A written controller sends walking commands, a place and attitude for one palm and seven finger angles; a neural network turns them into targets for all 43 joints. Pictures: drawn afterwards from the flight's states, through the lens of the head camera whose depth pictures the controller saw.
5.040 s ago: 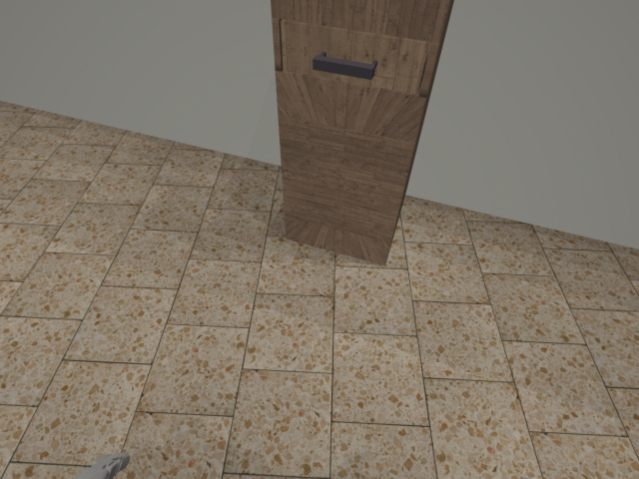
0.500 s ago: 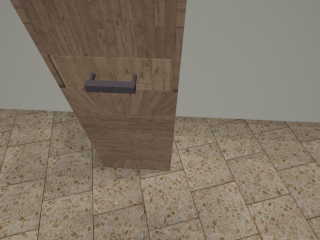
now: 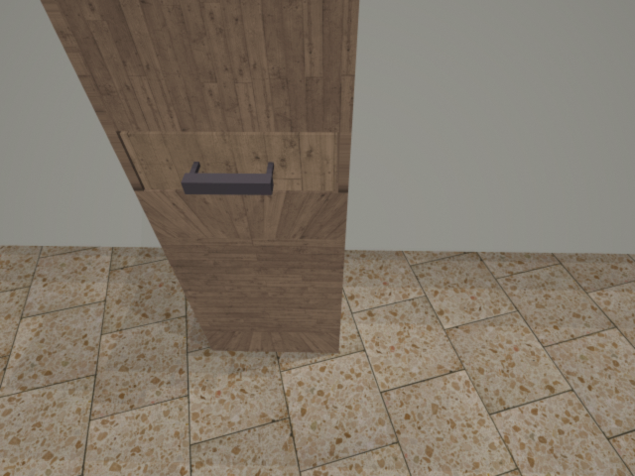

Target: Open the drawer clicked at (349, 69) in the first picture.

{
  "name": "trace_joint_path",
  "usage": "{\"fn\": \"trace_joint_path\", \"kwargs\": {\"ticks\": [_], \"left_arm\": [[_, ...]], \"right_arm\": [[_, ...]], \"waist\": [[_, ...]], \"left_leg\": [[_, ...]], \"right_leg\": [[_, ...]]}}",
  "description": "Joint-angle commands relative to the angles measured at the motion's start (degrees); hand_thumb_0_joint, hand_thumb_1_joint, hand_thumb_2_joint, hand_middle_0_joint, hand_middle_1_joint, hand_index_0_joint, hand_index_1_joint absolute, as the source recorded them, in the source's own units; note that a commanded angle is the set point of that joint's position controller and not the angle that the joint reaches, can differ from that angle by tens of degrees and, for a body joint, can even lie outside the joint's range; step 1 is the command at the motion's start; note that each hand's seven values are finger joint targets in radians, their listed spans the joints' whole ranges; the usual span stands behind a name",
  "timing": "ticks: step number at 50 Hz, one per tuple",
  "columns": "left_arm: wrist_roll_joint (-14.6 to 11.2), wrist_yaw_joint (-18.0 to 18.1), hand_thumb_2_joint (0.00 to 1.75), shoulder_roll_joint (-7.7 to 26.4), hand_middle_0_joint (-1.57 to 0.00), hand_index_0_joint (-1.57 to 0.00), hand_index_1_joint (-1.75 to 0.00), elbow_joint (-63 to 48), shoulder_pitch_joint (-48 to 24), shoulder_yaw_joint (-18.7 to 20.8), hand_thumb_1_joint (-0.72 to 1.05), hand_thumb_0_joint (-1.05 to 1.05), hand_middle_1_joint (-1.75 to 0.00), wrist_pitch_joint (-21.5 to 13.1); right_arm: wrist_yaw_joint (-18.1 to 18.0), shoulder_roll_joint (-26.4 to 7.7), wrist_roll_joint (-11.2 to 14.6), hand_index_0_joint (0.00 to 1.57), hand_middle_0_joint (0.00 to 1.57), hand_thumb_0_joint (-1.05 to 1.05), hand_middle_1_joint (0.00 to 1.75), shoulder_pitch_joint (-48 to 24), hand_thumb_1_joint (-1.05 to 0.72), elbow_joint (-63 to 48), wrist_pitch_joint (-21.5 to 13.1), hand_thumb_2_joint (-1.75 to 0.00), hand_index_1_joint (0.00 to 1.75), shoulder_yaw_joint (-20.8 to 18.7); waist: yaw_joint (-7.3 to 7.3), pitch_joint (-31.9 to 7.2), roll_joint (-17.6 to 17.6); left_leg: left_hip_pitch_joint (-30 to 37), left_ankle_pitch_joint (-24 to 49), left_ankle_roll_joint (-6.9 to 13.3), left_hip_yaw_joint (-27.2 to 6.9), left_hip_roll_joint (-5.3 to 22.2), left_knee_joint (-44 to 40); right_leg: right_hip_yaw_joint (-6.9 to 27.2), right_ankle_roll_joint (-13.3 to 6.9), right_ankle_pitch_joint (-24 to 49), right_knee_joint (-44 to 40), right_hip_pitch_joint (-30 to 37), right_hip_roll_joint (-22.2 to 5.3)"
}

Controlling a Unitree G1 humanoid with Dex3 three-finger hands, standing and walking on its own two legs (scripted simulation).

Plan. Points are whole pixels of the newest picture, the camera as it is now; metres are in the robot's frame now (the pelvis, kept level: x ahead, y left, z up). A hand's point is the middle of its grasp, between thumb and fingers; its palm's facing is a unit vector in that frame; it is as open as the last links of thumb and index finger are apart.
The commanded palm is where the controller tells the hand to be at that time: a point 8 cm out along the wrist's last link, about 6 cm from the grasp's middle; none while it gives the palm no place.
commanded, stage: come to a stop and stand still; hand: left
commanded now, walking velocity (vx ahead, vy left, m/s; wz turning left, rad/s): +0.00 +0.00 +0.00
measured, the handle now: (230, 175) +0.60 +0.19 +0.03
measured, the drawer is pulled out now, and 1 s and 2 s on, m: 0.00 0.00 0.00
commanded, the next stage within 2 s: look again from close up in 0.40 s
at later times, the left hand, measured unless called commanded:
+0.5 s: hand out of the picture -0.04 +0.14 -0.18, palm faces +0.05 -0.99 -0.15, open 7.3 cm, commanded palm none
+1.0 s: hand out of the picture +0.01 +0.19 -0.18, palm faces +0.03 -0.98 -0.21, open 7.3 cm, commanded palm none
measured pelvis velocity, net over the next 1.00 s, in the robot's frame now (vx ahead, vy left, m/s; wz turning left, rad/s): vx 0.00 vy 0.02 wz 0.00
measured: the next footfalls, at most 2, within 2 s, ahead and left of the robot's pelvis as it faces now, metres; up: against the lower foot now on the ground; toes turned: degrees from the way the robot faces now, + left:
left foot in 1.66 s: +0.17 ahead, +0.10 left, +0.00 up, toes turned +5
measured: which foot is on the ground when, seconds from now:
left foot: down 0.00-1.00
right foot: down 0.00-1.00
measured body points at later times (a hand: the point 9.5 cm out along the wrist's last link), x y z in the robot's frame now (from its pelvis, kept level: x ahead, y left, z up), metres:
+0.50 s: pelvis -0.02 -0.01 +0.00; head -0.01 -0.01 +0.45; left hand -0.05 +0.19 -0.16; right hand -0.07 -0.21 -0.16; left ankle +0.00 +0.11 -0.74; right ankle -0.01 -0.11 -0.74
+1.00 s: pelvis +0.00 +0.02 +0.00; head +0.00 +0.01 +0.45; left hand +0.00 +0.24 -0.16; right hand +0.00 -0.20 -0.17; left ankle +0.00 +0.11 -0.74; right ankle -0.01 -0.11 -0.74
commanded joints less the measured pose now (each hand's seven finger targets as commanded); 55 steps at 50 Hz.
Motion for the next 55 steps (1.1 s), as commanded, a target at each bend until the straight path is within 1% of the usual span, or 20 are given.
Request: {"fn": "trace_joint_path", "kwargs": {"ticks": [1, 4, 8, 15, 17, 22, 24, 25, 26, 27, 28, 29, 32, 33, 34, 35, 38, 48, 49, 55], "left_arm": [[-0.08, -0.01, 0.90, 5.91, -0.20, -0.20, -0.30, -1.62, 1.49, 0.43, 0.90, 0.00, -0.30, -0.91], [-0.06, -0.01, 0.90, 5.79, -0.20, -0.20, -0.30, -1.03, 2.40, 0.41, 0.90, 0.00, -0.30, -0.79], [-0.08, -0.04, 0.90, 5.69, -0.20, -0.20, -0.30, -0.70, 3.42, 0.44, 0.90, 0.00, -0.30, -0.79], [-0.12, -0.10, 0.90, 4.66, -0.20, -0.20, -0.30, -0.50, 4.79, 0.52, 0.90, 0.00, -0.30, -0.93], [-0.20, -0.08, 0.90, 4.27, -0.20, -0.20, -0.30, -0.38, 5.34, 0.46, 0.90, 0.00, -0.30, -1.07], [-0.19, 0.02, 0.90, 3.37, -0.20, -0.20, -0.30, 0.08, 6.46, 0.37, 0.90, 0.00, -0.30, -1.23], [-0.17, 0.08, 0.90, 3.13, -0.20, -0.20, -0.30, 0.08, 6.59, 0.32, 0.90, 0.00, -0.30, -1.27], [0.97, 2.05, 0.90, 5.05, -0.20, -0.20, -0.30, 1.00, 10.02, -0.60, 0.90, 0.00, -0.30, -2.94], [0.53, 1.50, 0.90, 8.06, -0.20, -0.20, -0.30, -1.87, 7.24, 0.00, 0.90, 0.00, -0.30, -3.42], [0.53, 0.98, 0.90, 7.61, -0.20, -0.20, -0.30, -3.01, 4.87, 0.21, 0.90, 0.00, -0.30, -3.24], [0.48, 0.84, 0.90, 7.71, -0.20, -0.20, -0.30, -3.34, 4.06, 0.35, 0.90, 0.00, -0.30, -3.42], [0.29, 0.72, 0.90, 6.37, -0.20, -0.20, -0.30, -3.36, 4.17, 0.03, 0.90, 0.00, -0.30, -3.53], [0.15, 0.38, 0.90, 4.21, -0.20, -0.20, -0.30, -3.30, 5.43, -0.46, 0.90, 0.00, -0.30, -3.17], [0.22, 0.32, 0.90, 4.27, -0.20, -0.20, -0.30, -3.33, 5.36, -0.43, 0.90, 0.00, -0.30, -2.93], [0.22, 0.23, 0.90, 3.85, -0.20, -0.20, -0.30, -3.08, 6.04, -0.58, 0.90, 0.00, -0.30, -2.86], [0.23, 0.24, 0.90, 3.83, -0.20, -0.20, -0.30, -3.12, 6.16, -0.61, 0.90, 0.00, -0.30, -2.74], [0.34, 0.19, 0.90, 3.89, -0.20, -0.20, -0.30, -3.13, 6.30, -0.66, 0.90, 0.00, -0.30, -2.40], [0.31, 0.13, 0.90, 5.17, -0.20, -0.20, -0.30, -3.29, 5.73, -0.26, 0.90, 0.00, -0.30, -2.04], [0.26, 0.10, 0.90, 5.24, -0.20, -0.20, -0.30, -3.31, 5.76, -0.24, 0.90, 0.00, -0.30, -1.98], [0.32, 0.05, 0.90, 5.23, -0.20, -0.20, -0.30, -2.73, 5.92, -0.20, 0.90, 0.00, -0.30, -1.99]], "right_arm": [[-0.01, -4.13, 0.11, 0.20, 0.20, 0.00, 0.30, 3.56, -0.90, -0.14, -0.56, -0.90, 0.30, 0.14], [0.07, -3.67, 0.07, 0.20, 0.20, 0.00, 0.30, 4.11, -0.90, 0.55, -0.30, -0.90, 0.30, 0.35], [0.05, -3.21, 0.00, 0.20, 0.20, 0.00, 0.30, 5.75, -0.90, 1.27, -0.12, -0.90, 0.30, 0.42], [-0.07, -2.02, -0.25, 0.20, 0.20, 0.00, 0.30, 8.38, -0.90, 2.00, -0.18, -0.90, 0.30, 0.40], [-0.14, -1.76, -0.20, 0.20, 0.20, 0.00, 0.30, 8.91, -0.90, 2.18, -0.43, -0.90, 0.30, 0.46], [-0.29, -1.16, -0.11, 0.20, 0.20, 0.00, 0.30, 9.68, -0.90, 2.45, -0.68, -0.90, 0.30, 0.46], [-0.29, -1.07, -0.07, 0.20, 0.20, 0.00, 0.30, 10.19, -0.90, 2.57, -0.72, -0.90, 0.30, 0.53], [0.73, -3.56, 0.02, 0.20, 0.20, 0.00, 0.30, 2.15, -0.90, -1.84, -1.81, -0.90, 0.30, 0.75], [1.04, -0.38, -0.06, 0.20, 0.20, 0.00, 0.30, 6.80, -0.90, -3.43, -0.90, -0.90, 0.30, 0.69], [1.11, -0.52, -0.40, 0.20, 0.20, 0.00, 0.30, 8.97, -0.90, -2.42, -0.86, -0.90, 0.30, 0.52], [1.33, -0.78, -0.67, 0.20, 0.20, 0.00, 0.30, 10.94, -0.90, -2.55, -0.84, -0.90, 0.30, 0.68], [1.32, -0.83, -0.73, 0.20, 0.20, 0.00, 0.30, 11.54, -0.90, -2.68, -1.05, -0.90, 0.30, 0.77], [0.86, -1.93, -0.51, 0.20, 0.20, 0.00, 0.30, 10.70, -0.90, -3.65, -1.85, -0.90, 0.30, 0.99], [0.78, -2.17, -0.55, 0.20, 0.20, 0.00, 0.30, 10.61, -0.90, -3.97, -1.91, -0.90, 0.30, 1.03], [0.73, -2.33, -0.53, 0.20, 0.20, 0.00, 0.30, 9.94, -0.90, -4.04, -2.05, -0.90, 0.30, 1.05], [0.63, -2.74, -0.46, 0.20, 0.20, 0.00, 0.30, 9.81, -0.90, -4.16, -2.12, -0.90, 0.30, 1.13], [0.53, -3.32, -0.45, 0.20, 0.20, 0.00, 0.30, 9.77, -0.90, -3.86, -2.23, -0.90, 0.30, 1.19], [0.24, -4.27, -0.33, 0.20, 0.20, 0.00, 0.30, 8.56, -0.90, -2.74, -2.50, -0.90, 0.30, 1.27], [0.22, -4.55, -0.35, 0.20, 0.20, 0.00, 0.30, 8.19, -0.90, -2.62, -2.51, -0.90, 0.30, 1.28], [0.08, -4.39, -0.23, 0.20, 0.20, 0.00, 0.30, 7.50, -0.90, -1.95, -2.54, -0.90, 0.30, 1.20]], "waist": [[0.05, 2.65, -3.03], [0.25, 4.46, -1.79], [0.29, 4.73, -1.32], [0.12, 4.17, -2.20], [0.19, 3.01, -1.92], [0.32, 3.16, -1.12], [0.30, 3.81, -1.91], [3.08, 6.01, 0.09], [-1.09, 0.69, -1.38], [-1.86, 1.40, -0.02], [-2.45, -0.96, 0.46], [-2.36, -1.00, 0.78], [-0.90, 0.24, 1.03], [-0.60, 1.94, 1.14], [-0.10, 2.18, 0.77], [0.01, 3.12, -0.59], [0.29, 4.52, -1.60], [0.56, 1.81, -1.20], [0.69, 1.65, -0.32], [0.58, 0.27, -0.95]], "left_leg": [[1.01, 4.28, 0.04, -5.79, 6.17, -5.15], [-0.48, -0.02, -0.06, -5.82, 5.73, -6.04], [-1.39, -2.30, -0.13, -5.75, 5.42, -6.06], [-2.07, -2.69, -0.13, -5.59, 5.22, -5.29], [-1.89, -1.81, -0.04, -5.84, 5.35, -5.34], [-2.30, -1.20, 0.00, -5.98, 5.68, -5.41], [-2.89, -1.27, 0.04, -6.15, 5.75, -5.47], [-8.09, 1.55, -1.84, -3.78, 5.87, 7.30], [-5.94, -6.09, -1.38, -4.63, 3.27, 7.87], [-4.29, -4.84, -0.81, -4.49, 3.12, 6.98], [-3.60, -2.50, -0.31, -4.69, 3.18, 6.81], [-3.97, -1.61, 0.02, -5.38, 3.65, 5.53], [-7.33, -0.18, 1.18, -7.88, 5.31, 1.14], [-8.95, -1.20, 1.59, -8.56, 5.65, -0.09], [-9.12, -0.50, 1.80, -8.81, 5.81, -0.82], [-9.53, -0.17, 1.87, -8.87, 6.01, -1.38], [-9.65, -0.84, 2.10, -9.15, 6.15, -3.04], [-5.07, 5.64, 2.21, -7.97, 6.09, -3.46], [-4.80, 5.82, 2.15, -7.77, 6.07, -3.36], [-2.92, 8.20, 2.14, -7.36, 6.01, -2.77]], "right_leg": [[5.71, -0.80, 5.33, -7.77, -4.61, -5.66], [5.92, -0.78, 0.29, -9.44, -5.51, -5.55], [6.11, -0.85, -3.15, -10.55, -6.00, -5.40], [6.30, -1.09, -5.20, -10.46, -7.25, -5.09], [6.12, -1.20, -3.58, -9.87, -6.40, -5.09], [5.76, -1.23, -1.66, -9.32, -6.07, -4.96], [5.45, -1.17, -1.35, -9.11, -6.12, -4.90], [7.74, -1.07, 15.52, -7.47, -6.42, -7.90], [11.46, -3.33, -0.33, -10.09, -7.04, -10.63], [10.16, -4.47, -11.26, -10.13, -10.48, -9.49], [7.80, -4.33, -10.68, -7.91, -10.48, -7.90], [6.71, -4.05, -9.25, -6.15, -10.25, -6.57], [4.82, -3.11, -3.68, -2.33, -7.19, -4.02], [3.81, -2.86, -2.95, -1.50, -6.66, -3.65], [3.63, -2.67, -1.03, -0.99, -6.07, -3.54], [3.52, -2.50, -0.06, -0.78, -5.77, -3.41], [2.96, -2.05, 1.09, -0.49, -5.51, -3.46], [2.97, -1.25, 5.44, -0.89, -3.12, -4.25], [2.98, -1.20, 5.52, -0.98, -3.16, -4.37], [3.22, -1.14, 7.44, -1.51, -2.50, -4.69]]}}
